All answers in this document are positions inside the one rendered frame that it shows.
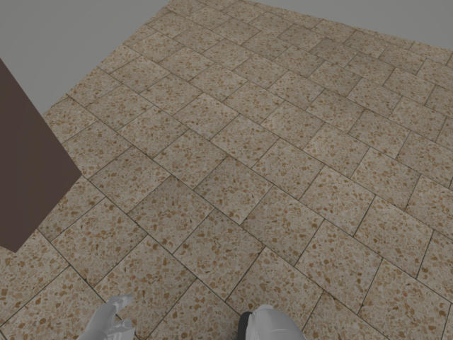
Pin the cabinet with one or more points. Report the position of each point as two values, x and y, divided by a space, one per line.
35 170

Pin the left robot hand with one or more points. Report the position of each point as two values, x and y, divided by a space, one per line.
104 319

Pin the right robot foot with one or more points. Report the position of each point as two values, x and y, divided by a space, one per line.
243 323

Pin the right robot thigh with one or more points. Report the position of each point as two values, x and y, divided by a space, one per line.
270 324

